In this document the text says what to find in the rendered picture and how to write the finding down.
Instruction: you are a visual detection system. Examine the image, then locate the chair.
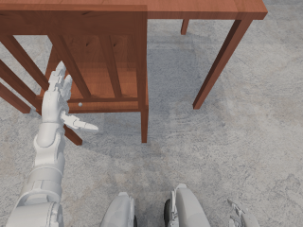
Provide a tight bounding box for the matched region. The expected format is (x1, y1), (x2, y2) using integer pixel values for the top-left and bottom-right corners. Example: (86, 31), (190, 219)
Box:
(0, 3), (149, 146)

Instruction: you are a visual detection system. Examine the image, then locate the robot left forearm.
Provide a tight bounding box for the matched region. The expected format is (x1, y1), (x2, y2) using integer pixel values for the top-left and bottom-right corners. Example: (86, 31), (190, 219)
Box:
(5, 122), (66, 227)

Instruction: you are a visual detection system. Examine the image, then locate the robot left upper arm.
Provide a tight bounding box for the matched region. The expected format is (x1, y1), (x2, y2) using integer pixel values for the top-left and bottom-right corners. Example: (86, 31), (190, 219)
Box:
(8, 201), (64, 227)

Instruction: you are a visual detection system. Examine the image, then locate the robot thigh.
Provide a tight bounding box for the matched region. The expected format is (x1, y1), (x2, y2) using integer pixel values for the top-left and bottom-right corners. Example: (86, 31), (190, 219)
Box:
(170, 187), (211, 227)
(99, 195), (134, 227)

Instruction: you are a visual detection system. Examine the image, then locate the table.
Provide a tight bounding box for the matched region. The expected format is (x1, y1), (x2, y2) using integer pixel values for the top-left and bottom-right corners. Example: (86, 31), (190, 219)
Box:
(0, 0), (268, 114)

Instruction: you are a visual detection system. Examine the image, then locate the right robot hand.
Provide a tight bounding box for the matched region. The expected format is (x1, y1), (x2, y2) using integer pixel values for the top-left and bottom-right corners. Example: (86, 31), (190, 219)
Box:
(227, 198), (260, 227)

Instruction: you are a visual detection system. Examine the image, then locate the right robot thigh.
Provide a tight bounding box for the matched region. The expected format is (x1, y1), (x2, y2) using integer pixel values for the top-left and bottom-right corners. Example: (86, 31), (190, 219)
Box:
(170, 187), (211, 227)

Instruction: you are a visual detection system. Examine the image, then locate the left robot hand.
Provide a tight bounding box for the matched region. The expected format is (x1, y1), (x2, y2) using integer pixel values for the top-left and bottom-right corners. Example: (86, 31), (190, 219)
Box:
(42, 61), (99, 133)

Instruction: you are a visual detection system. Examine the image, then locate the left robot thigh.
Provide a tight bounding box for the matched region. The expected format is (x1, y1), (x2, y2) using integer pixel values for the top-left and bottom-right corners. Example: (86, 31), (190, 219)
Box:
(99, 195), (134, 227)

